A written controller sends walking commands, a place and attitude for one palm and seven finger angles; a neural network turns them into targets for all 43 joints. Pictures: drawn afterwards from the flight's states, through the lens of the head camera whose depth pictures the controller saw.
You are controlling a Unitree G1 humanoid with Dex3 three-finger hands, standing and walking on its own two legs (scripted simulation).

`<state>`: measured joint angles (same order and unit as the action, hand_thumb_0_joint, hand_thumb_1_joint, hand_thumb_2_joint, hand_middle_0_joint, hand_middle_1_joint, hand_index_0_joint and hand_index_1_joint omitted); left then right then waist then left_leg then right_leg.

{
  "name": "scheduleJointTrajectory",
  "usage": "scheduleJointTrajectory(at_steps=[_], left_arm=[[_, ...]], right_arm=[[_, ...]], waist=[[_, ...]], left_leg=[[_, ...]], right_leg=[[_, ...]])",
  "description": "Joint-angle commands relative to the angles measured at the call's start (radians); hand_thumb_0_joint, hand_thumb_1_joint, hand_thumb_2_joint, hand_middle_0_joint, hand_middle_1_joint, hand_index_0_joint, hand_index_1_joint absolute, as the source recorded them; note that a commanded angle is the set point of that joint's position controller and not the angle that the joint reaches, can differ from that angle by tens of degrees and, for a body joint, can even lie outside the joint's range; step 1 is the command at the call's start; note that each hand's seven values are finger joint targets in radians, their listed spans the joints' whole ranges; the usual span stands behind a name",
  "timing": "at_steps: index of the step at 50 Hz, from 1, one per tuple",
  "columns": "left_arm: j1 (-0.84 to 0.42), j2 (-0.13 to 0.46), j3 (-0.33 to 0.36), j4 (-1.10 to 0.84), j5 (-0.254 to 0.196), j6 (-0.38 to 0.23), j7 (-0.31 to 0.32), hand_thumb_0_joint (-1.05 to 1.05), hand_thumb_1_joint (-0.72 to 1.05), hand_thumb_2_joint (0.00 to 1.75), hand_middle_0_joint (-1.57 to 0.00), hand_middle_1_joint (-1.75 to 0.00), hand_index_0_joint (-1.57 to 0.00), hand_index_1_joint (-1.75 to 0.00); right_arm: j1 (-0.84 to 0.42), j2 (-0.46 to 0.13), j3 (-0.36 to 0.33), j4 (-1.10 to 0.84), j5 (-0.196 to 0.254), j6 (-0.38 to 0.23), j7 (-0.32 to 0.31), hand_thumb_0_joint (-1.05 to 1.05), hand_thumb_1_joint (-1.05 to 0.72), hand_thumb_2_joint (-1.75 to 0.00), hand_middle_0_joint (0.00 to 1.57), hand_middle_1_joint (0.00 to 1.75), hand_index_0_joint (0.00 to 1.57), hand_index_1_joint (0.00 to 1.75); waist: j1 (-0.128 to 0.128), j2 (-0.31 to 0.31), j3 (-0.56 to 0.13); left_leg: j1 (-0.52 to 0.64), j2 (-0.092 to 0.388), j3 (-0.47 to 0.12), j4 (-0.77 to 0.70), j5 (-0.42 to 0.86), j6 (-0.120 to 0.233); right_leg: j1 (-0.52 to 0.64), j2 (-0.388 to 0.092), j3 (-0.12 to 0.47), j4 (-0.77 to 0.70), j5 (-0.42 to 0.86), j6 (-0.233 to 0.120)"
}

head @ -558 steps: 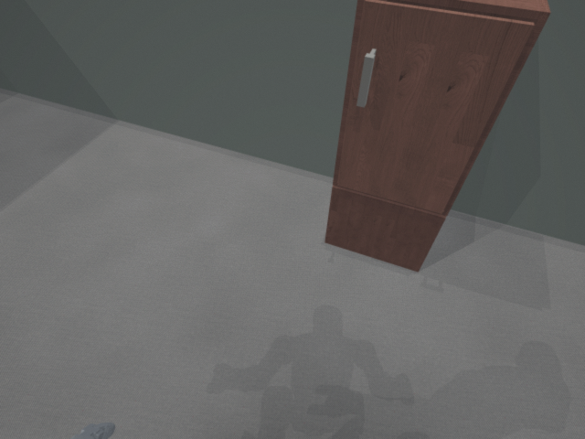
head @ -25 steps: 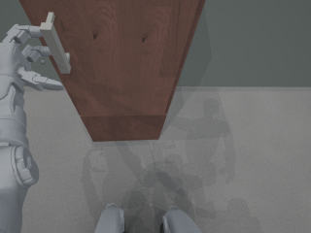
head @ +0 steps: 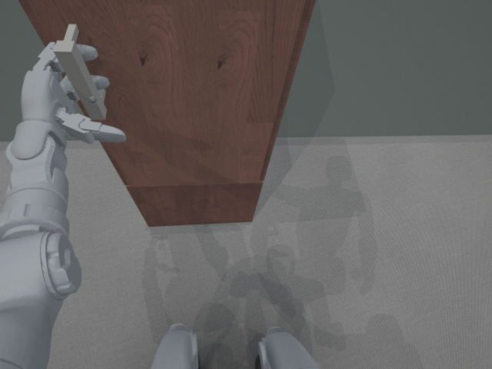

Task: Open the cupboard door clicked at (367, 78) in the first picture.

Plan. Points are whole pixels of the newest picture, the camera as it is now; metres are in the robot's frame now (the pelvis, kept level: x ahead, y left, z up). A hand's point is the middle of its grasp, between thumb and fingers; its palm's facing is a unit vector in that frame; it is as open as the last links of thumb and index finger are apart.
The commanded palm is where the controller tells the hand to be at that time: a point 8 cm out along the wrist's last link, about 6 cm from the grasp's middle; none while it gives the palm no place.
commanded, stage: slide the fingers in behind the handle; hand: left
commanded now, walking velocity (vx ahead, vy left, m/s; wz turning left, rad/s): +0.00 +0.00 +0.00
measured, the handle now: (86, 75) +0.56 +0.21 +0.10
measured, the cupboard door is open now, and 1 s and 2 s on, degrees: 0 0 17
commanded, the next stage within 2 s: close the thumb around the handle in 0.58 s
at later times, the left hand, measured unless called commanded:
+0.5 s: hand (96, 103) +0.50 +0.19 +0.10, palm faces +0.01 -1.00 -0.01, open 14.0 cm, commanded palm +0.48 +0.23 +0.09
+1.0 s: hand (92, 102) +0.51 +0.20 +0.10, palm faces +0.01 -1.00 +0.00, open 11.0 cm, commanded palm +0.49 +0.24 +0.09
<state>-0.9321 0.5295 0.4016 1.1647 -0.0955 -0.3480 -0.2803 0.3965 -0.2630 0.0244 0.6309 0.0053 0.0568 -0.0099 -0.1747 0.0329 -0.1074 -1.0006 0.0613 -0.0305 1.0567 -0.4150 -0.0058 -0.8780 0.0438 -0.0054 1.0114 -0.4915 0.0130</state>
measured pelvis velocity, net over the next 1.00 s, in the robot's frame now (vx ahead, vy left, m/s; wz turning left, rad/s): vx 0.00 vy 0.00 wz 0.00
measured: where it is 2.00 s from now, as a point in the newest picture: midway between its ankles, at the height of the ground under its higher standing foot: outside the picture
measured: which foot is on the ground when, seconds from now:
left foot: down 0.00-1.00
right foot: down 0.00-1.00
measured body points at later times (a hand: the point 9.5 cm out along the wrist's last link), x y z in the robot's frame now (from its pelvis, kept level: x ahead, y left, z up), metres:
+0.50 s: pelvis +0.00 +0.00 +0.00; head +0.11 +0.02 +0.44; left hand +0.50 +0.24 +0.10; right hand +0.01 -0.27 -0.11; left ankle +0.04 +0.12 -0.66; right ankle -0.01 -0.13 -0.66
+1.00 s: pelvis +0.00 +0.00 +0.00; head +0.12 +0.03 +0.43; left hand +0.50 +0.25 +0.10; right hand +0.00 -0.26 -0.11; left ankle +0.04 +0.12 -0.66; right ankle -0.01 -0.13 -0.66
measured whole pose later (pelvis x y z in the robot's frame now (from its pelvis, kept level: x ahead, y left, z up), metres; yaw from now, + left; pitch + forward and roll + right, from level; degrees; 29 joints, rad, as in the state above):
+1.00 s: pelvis +0.00 +0.00 +0.00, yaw +0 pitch +20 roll -3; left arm -0.93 0.52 0.39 1.17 -0.09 -0.36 -0.25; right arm 0.40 -0.26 0.02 0.63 0.00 0.05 -0.01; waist -0.18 0.03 -0.11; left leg -1.00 0.06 -0.03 1.06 -0.42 0.00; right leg -0.87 0.04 0.00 1.01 -0.49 0.02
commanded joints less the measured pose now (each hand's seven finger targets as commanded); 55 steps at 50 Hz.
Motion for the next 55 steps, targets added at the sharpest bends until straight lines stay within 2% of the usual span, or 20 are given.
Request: scheduleJointTrajectory(at_steps=[1,5,8,10,15,21,24,28,31,34,38,40,44,45,47,48,50,51,53,55], left_arm=[[-0.398,0.25,0.031,-0.256,-0.016,-0.07,0.012,0.0,-0.5,0.3,-0.3,-1.2,-0.3,-1.2],[-0.386,0.222,0.016,-0.234,-0.016,-0.07,0.024,0.0,-0.5,0.3,-0.3,-1.2,-0.3,-1.2],[-0.422,0.157,-0.029,-0.263,-0.017,-0.084,0.035,0.0,-0.5,0.3,-0.3,-1.2,-0.3,-1.2],[-0.419,0.192,-0.003,-0.246,-0.016,-0.088,0.044,0.0,-0.5,0.3,-0.3,-1.2,-0.3,-1.2],[-0.452,0.157,-0.045,-0.224,-0.003,-0.097,0.049,0.0,-0.5,0.3,-0.3,-1.2,-0.3,-1.2],[-0.449,0.222,0.0,-0.191,-0.01,-0.086,0.035,0.0,-0.5,0.3,-0.3,-1.2,-0.3,-1.2],[-0.45,0.203,-0.012,-0.199,-0.01,-0.089,0.032,0.0,-0.5,0.3,-0.3,-1.2,-0.3,-1.2],[-0.447,0.198,-0.009,-0.209,-0.019,-0.09,0.028,0.0,-0.5,0.3,-0.3,-1.2,-0.3,-1.2],[-0.445,0.203,-0.012,-0.182,-0.014,-0.076,0.028,0.0,-0.5,0.3,-0.3,-1.2,-0.3,-1.2],[-0.464,0.229,0.002,-0.188,-0.01,-0.077,0.032,0.0,-0.5,0.3,-0.3,-1.2,-0.3,-1.2],[-0.464,0.207,-0.008,-0.228,-0.011,-0.094,0.029,0.0,-0.28,0.4,-0.32,-1.22,-0.32,-1.22],[-0.438,0.188,-0.018,-0.215,-0.014,-0.086,0.028,0.0,-0.16,0.44,-0.32,-1.24,-0.32,-1.24],[-0.45,0.242,0.014,-0.169,-0.012,-0.06,0.028,0.0,0.06,0.54,-0.34,-1.26,-0.34,-1.26],[-0.457,0.27,0.03,-0.193,-0.008,-0.064,0.03,0.0,0.12,0.56,-0.34,-1.27,-0.34,-1.27],[-0.459,0.225,0.006,-0.23,-0.014,-0.08,0.028,0.0,0.23,0.61,-0.35,-1.28,-0.35,-1.28],[-0.451,0.248,0.024,-0.223,-0.01,-0.086,0.03,0.0,0.28,0.64,-0.36,-1.28,-0.36,-1.28],[-0.47,0.199,-0.015,-0.23,-0.017,-0.089,0.025,0.0,0.4,0.68,-0.36,-1.3,-0.36,-1.3],[-0.445,0.222,0.009,-0.224,-0.018,-0.088,0.025,0.0,0.45,0.71,-0.37,-1.3,-0.37,-1.3],[-0.426,0.228,0.017,-0.242,-0.017,-0.092,0.022,0.0,0.56,0.76,-0.38,-1.31,-0.38,-1.31],[-0.407,0.161,-0.03,-0.227,-0.02,-0.08,0.018,0.0,0.68,0.8,-0.38,-1.33,-0.38,-1.33]], right_arm=[[0.156,-0.176,-0.07,-0.066,-0.004,-0.012,-0.01,0.0,-0.9,-0.9,0.2,0.3,0.2,0.3],[0.156,-0.176,-0.072,-0.065,-0.002,-0.008,-0.007,0.0,-0.9,-0.9,0.2,0.3,0.2,0.3],[0.149,-0.17,-0.075,-0.058,-0.002,-0.011,-0.004,0.0,-0.9,-0.9,0.2,0.3,0.2,0.3],[0.15,-0.174,-0.075,-0.052,-0.005,-0.012,-0.005,0.0,-0.9,-0.9,0.2,0.3,0.2,0.3],[0.141,-0.173,-0.072,-0.047,-0.004,-0.017,-0.005,0.0,-0.9,-0.9,0.2,0.3,0.2,0.3],[0.145,-0.18,-0.068,-0.047,-0.002,-0.02,-0.013,0.0,-0.9,-0.9,0.2,0.3,0.2,0.3],[0.141,-0.176,-0.067,-0.049,-0.004,-0.02,-0.013,0.0,-0.9,-0.9,0.2,0.3,0.2,0.3],[0.143,-0.178,-0.069,-0.05,-0.002,-0.024,-0.013,0.0,-0.9,-0.9,0.2,0.3,0.2,0.3],[0.144,-0.179,-0.067,-0.049,-0.001,-0.021,-0.015,0.0,-0.9,-0.9,0.2,0.3,0.2,0.3],[0.149,-0.182,-0.067,-0.046,-0.004,-0.022,-0.017,0.0,-0.9,-0.9,0.2,0.3,0.2,0.3],[0.153,-0.178,-0.071,-0.046,-0.006,-0.026,-0.015,0.0,-0.9,-0.9,0.2,0.3,0.2,0.3],[0.155,-0.177,-0.071,-0.045,-0.005,-0.023,-0.011,0.0,-0.9,-0.9,0.2,0.3,0.2,0.3],[0.157,-0.184,-0.067,-0.042,-0.004,-0.018,-0.016,0.0,-0.9,-0.9,0.2,0.3,0.2,0.3],[0.16,-0.187,-0.066,-0.048,-0.004,-0.017,-0.017,0.0,-0.9,-0.9,0.2,0.3,0.2,0.3],[0.156,-0.177,-0.067,-0.054,-0.007,-0.022,-0.015,0.0,-0.9,-0.9,0.2,0.3,0.2,0.3],[0.157,-0.182,-0.069,-0.049,-0.006,-0.02,-0.016,0.0,-0.9,-0.9,0.2,0.3,0.2,0.3],[0.154,-0.176,-0.068,-0.046,-0.006,-0.023,-0.012,0.0,-0.9,-0.9,0.2,0.3,0.2,0.3],[0.16,-0.182,-0.072,-0.044,-0.007,-0.021,-0.013,0.0,-0.9,-0.9,0.2,0.3,0.2,0.3],[0.159,-0.181,-0.073,-0.047,-0.007,-0.019,-0.013,0.0,-0.9,-0.9,0.2,0.3,0.2,0.3],[0.153,-0.174,-0.073,-0.048,-0.006,-0.016,-0.008,0.0,-0.9,-0.9,0.2,0.3,0.2,0.3]], waist=[[0.019,0.109,-0.503],[0.01,0.079,-0.455],[-0.001,0.107,-0.461],[0.003,0.093,-0.445],[-0.013,0.099,-0.424],[-0.006,0.069,-0.442],[-0.002,0.109,-0.453],[-0.003,0.096,-0.467],[-0.01,0.074,-0.426],[-0.01,0.101,-0.447],[-0.004,0.126,-0.502],[-0.002,0.122,-0.479],[-0.015,0.079,-0.427],[-0.003,0.095,-0.44],[-0.002,0.132,-0.468],[0.0,0.11,-0.484],[-0.009,0.14,-0.465],[-0.003,0.11,-0.478],[0.01,0.136,-0.515],[0.002,0.127,-0.469]], left_leg=[[0.499,-0.034,-0.01,-0.083,0.357,0.037],[0.473,-0.035,-0.008,-0.09,0.325,0.039],[0.515,-0.034,-0.014,-0.088,0.328,0.035],[0.499,-0.033,-0.018,-0.094,0.303,0.035],[0.497,-0.035,-0.022,-0.094,0.275,0.035],[0.456,-0.039,-0.017,-0.09,0.27,0.04],[0.485,-0.035,-0.023,-0.085,0.292,0.035],[0.491,-0.035,-0.021,-0.084,0.292,0.037],[0.456,-0.035,-0.019,-0.088,0.264,0.038],[0.466,-0.034,-0.024,-0.084,0.271,0.038],[0.52,-0.031,-0.027,-0.082,0.319,0.034],[0.519,-0.031,-0.028,-0.086,0.321,0.032],[0.445,-0.033,-0.019,-0.086,0.27,0.041],[0.449,-0.033,-0.021,-0.09,0.271,0.039],[0.494,-0.035,-0.022,-0.085,0.308,0.037],[0.504,-0.029,-0.027,-0.084,0.313,0.034],[0.517,-0.03,-0.029,-0.085,0.314,0.032],[0.521,-0.028,-0.032,-0.087,0.325,0.031],[0.542,-0.029,-0.028,-0.083,0.369,0.03],[0.54,-0.029,-0.032,-0.088,0.353,0.027]], right_leg=[[0.103,0.028,-0.025,-0.133,0.382,-0.026],[0.096,0.029,-0.023,-0.142,0.364,-0.025],[0.057,0.029,-0.027,-0.141,0.348,-0.027],[0.062,0.029,-0.027,-0.145,0.325,-0.028],[0.032,0.025,-0.026,-0.148,0.293,-0.028],[0.077,0.023,-0.017,-0.146,0.312,-0.026],[0.049,0.023,-0.024,-0.136,0.31,-0.029],[0.05,0.025,-0.023,-0.139,0.31,-0.027],[0.049,0.025,-0.024,-0.145,0.292,-0.025],[0.038,0.024,-0.022,-0.141,0.287,-0.027],[0.037,0.026,-0.026,-0.131,0.312,-0.03],[0.034,0.028,-0.032,-0.136,0.312,-0.03],[0.049,0.026,-0.026,-0.146,0.298,-0.023],[0.057,0.026,-0.024,-0.143,0.295,-0.026],[0.047,0.028,-0.027,-0.137,0.313,-0.032],[0.041,0.028,-0.029,-0.134,0.308,-0.03],[0.022,0.029,-0.033,-0.136,0.302,-0.03],[0.037,0.031,-0.035,-0.136,0.311,-0.031],[0.047,0.029,-0.033,-0.126,0.346,-0.032],[0.025,0.031,-0.042,-0.133,0.329,-0.032]])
